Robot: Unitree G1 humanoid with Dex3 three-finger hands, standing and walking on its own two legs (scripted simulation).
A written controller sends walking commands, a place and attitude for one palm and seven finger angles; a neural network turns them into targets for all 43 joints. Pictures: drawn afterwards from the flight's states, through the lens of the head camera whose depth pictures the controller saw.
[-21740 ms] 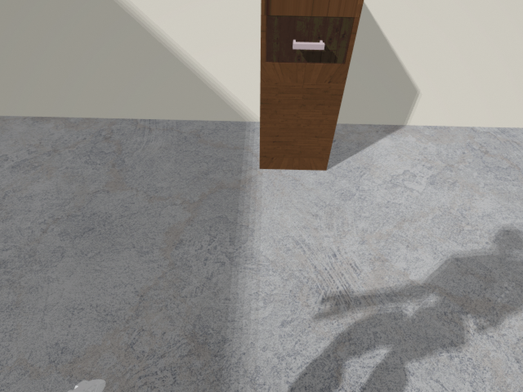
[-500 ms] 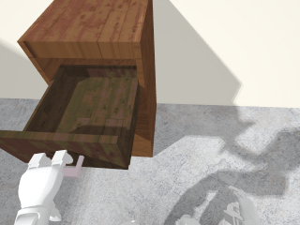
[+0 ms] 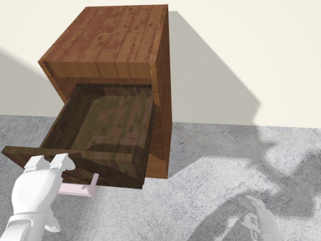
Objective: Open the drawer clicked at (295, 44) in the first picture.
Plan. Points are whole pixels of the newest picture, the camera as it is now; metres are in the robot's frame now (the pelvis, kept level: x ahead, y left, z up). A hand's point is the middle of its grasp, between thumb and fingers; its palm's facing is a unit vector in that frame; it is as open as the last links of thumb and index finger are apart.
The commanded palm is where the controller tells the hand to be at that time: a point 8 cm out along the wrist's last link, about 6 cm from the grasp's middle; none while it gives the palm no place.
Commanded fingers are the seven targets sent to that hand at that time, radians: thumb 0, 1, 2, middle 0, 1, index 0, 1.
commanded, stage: lift the hand off the handle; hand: left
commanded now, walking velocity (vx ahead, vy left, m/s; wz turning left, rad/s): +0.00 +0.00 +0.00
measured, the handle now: (73, 182) +0.25 +0.28 -0.02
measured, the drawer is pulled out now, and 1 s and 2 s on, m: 0.30 0.30 0.30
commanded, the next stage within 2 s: draw the hand back to the body in 0.72 s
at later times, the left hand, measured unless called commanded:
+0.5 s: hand (34, 178) +0.20 +0.29 +0.11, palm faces +0.06 -0.03 -1.00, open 13.8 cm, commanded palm +0.17 +0.29 +0.17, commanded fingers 0.00 -0.50 0.30 -0.30 -1.20 -0.30 -1.20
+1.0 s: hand (26, 177) +0.20 +0.29 +0.13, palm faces +0.07 -0.06 -1.00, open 13.8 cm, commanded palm +0.16 +0.29 +0.18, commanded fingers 0.00 -0.50 0.30 -0.30 -1.20 -0.30 -1.20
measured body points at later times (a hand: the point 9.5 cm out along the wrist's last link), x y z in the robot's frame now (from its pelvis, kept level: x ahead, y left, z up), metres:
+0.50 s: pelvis +0.01 +0.01 +0.02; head +0.02 -0.03 +0.47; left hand +0.19 +0.28 +0.17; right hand +0.23 -0.20 -0.08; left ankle -0.04 +0.11 -0.71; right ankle +0.04 -0.08 -0.71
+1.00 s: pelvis +0.00 +0.02 +0.03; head +0.01 -0.01 +0.48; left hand +0.19 +0.29 +0.19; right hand +0.22 -0.18 -0.07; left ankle -0.04 +0.11 -0.71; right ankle +0.04 -0.08 -0.71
